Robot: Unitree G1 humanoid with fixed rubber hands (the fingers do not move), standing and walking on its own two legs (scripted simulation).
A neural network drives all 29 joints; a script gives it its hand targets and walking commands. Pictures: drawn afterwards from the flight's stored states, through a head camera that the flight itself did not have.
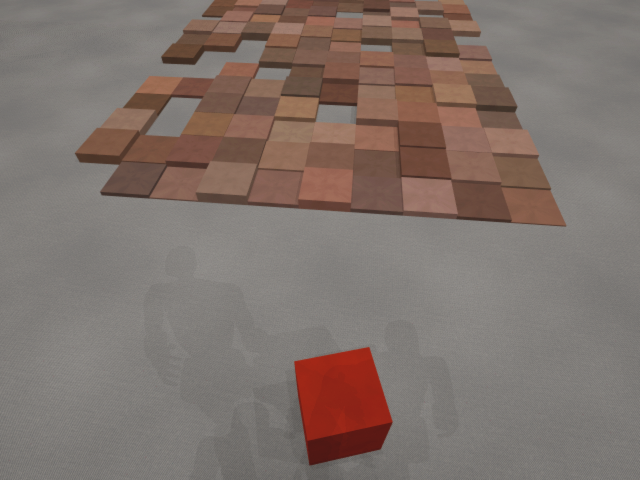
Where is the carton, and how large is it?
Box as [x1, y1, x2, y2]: [294, 347, 392, 464]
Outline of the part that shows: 368,347 294,361 298,397 309,464 327,461 380,448 392,421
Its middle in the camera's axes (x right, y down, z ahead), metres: +0.06 +0.47 +1.08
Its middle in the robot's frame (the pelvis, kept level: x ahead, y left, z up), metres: +0.43 -0.04 -0.64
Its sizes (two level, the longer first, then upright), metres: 0.210 0.200 0.250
